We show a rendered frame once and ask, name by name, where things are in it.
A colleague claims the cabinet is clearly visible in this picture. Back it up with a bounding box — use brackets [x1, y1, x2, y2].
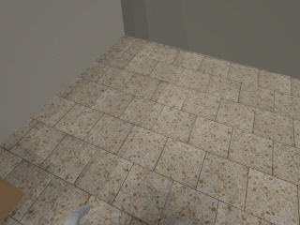
[0, 177, 25, 223]

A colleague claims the left robot hand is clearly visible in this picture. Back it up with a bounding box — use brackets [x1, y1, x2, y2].
[63, 204, 91, 225]

